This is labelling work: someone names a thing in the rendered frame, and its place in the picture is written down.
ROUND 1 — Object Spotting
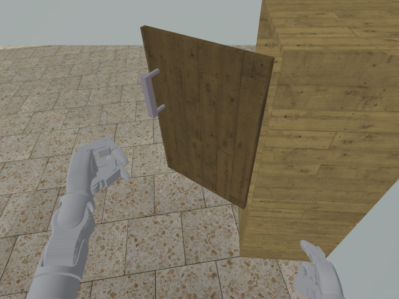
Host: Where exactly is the robot right hand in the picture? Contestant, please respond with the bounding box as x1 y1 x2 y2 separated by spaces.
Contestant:
294 240 344 299

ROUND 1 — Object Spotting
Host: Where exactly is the left robot forearm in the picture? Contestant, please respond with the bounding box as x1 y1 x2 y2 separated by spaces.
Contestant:
26 192 95 299

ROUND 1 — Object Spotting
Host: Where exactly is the robot left hand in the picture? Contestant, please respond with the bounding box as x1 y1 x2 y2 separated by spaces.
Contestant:
66 136 130 199

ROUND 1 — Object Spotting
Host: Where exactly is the cupboard door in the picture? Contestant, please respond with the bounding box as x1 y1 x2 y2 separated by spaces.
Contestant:
140 26 275 209

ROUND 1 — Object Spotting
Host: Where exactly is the handle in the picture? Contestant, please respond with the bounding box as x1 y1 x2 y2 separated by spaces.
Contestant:
140 69 165 119

